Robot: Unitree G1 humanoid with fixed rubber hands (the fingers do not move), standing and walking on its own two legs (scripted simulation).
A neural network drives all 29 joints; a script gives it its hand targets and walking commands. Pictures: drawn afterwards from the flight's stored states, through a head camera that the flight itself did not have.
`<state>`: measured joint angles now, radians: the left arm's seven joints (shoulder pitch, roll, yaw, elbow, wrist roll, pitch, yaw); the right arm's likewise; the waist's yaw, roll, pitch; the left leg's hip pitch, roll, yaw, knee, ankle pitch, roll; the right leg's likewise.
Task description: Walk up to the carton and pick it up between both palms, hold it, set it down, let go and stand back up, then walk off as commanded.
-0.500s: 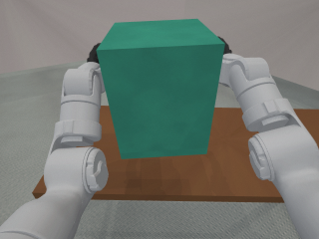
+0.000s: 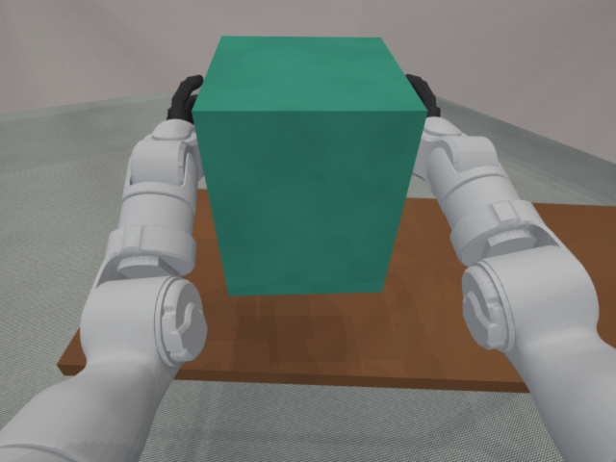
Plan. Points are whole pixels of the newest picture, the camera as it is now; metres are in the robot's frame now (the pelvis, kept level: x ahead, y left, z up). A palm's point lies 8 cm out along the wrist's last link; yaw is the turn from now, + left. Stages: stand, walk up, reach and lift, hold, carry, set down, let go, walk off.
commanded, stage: set down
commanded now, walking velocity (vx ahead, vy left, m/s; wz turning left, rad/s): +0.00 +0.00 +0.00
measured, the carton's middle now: (304, 167) +0.40 +0.01 +0.25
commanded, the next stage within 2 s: none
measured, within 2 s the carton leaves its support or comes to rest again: neither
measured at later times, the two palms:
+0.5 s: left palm (194, 177) +0.41 +0.15 +0.23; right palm (412, 171) +0.41 -0.14 +0.24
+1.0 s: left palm (201, 201) +0.41 +0.15 +0.19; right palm (409, 194) +0.41 -0.14 +0.20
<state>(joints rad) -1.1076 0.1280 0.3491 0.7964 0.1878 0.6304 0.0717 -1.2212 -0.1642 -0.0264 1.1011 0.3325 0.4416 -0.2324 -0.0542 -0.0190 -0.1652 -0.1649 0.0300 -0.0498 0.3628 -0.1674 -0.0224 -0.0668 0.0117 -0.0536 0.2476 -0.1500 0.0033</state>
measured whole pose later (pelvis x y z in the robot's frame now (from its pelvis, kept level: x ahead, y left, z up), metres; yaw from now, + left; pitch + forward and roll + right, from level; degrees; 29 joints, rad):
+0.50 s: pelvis +0.01 +0.00 +0.00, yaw +0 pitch -2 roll -2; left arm -0.86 0.05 0.29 0.50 0.16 0.62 0.12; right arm -0.97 -0.16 0.06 0.82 0.35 0.41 -0.24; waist -0.05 -0.02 -0.10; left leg -0.15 0.04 -0.05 0.40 -0.21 -0.03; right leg -0.04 0.02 -0.05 0.26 -0.17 0.00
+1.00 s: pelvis +0.00 -0.01 +0.00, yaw -1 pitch -2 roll -1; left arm -0.88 0.04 0.32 0.71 0.18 0.46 0.12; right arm -0.98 -0.11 -0.05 1.00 0.21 0.28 -0.19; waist -0.01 -0.03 -0.08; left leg -0.15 0.05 -0.04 0.37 -0.18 -0.04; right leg -0.07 0.03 -0.04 0.27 -0.16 -0.01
